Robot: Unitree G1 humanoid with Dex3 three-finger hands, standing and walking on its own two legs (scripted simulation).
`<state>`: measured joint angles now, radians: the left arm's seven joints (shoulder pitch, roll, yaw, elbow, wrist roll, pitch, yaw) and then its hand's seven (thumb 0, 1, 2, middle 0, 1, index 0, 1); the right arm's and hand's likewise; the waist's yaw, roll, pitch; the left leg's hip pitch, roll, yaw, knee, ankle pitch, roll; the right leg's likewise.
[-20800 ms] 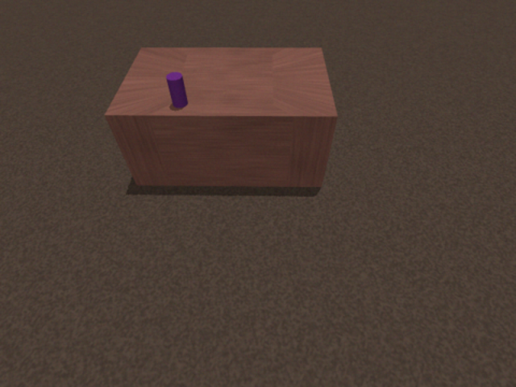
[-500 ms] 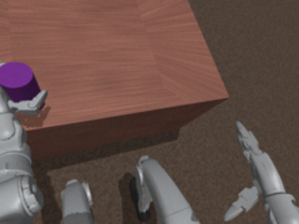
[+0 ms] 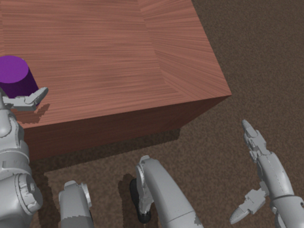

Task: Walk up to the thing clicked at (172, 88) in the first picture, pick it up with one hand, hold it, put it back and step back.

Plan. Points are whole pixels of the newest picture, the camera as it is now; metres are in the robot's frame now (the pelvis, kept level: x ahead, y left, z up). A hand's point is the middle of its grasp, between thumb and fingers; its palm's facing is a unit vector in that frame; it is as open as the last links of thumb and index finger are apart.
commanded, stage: open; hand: left
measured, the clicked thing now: (19, 85) +0.51 +0.18 -0.05
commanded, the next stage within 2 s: withdraw in 0.24 s
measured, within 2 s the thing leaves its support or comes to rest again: neither
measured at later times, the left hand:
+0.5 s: hand (17, 82) +0.52 +0.19 -0.04, palm faces +0.19 -0.98 +0.00, open 16.3 cm
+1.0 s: hand out of the picture +0.50 +0.26 +0.10, palm faces +0.18 -0.97 -0.14, open 17.6 cm
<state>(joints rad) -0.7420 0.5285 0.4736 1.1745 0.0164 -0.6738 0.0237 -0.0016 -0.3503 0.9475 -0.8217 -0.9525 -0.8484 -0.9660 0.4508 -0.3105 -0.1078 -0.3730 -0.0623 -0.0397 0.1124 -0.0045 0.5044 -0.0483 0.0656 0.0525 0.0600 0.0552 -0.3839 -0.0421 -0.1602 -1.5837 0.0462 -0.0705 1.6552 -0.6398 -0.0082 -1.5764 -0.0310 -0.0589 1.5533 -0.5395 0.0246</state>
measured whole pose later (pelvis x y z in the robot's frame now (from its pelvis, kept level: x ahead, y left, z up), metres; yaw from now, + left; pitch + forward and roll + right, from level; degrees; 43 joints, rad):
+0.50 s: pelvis +0.00 +0.00 +0.00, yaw +0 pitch +32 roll -5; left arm -0.73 0.54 0.50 1.13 0.03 -0.64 0.02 -0.01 -0.59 0.15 -0.31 -0.27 -0.32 -0.26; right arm 0.45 -0.32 -0.12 -0.41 -0.06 -0.02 0.11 -0.01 0.50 -0.05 0.07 0.05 0.06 0.06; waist -0.39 -0.05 -0.16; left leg -1.57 0.05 -0.06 1.65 -0.65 -0.01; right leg -1.57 -0.03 -0.05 1.55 -0.54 0.03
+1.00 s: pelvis +0.02 +0.01 +0.09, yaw +1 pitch +23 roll -3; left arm -0.68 0.56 0.42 1.05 0.00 -0.30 -0.10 -0.01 -0.59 0.03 -0.07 -0.04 -0.08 -0.04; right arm 0.50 -0.28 0.00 -0.21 0.00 0.04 0.03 -0.01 0.51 -0.05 0.06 0.05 0.06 0.06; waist -0.21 -0.02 -0.14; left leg -1.14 0.05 -0.02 1.30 -0.56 0.00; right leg -1.15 -0.02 -0.03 1.21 -0.46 0.04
